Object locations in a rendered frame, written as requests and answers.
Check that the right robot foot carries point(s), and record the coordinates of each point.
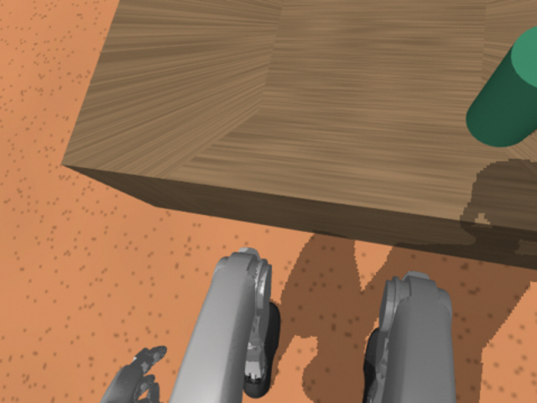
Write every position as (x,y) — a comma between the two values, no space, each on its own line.
(369,365)

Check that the can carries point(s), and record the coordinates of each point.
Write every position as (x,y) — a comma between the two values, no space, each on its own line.
(505,111)

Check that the left robot hand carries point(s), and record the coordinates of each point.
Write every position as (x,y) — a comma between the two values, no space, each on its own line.
(130,382)

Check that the left robot foot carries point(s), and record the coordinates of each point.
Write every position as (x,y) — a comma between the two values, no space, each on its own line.
(256,388)

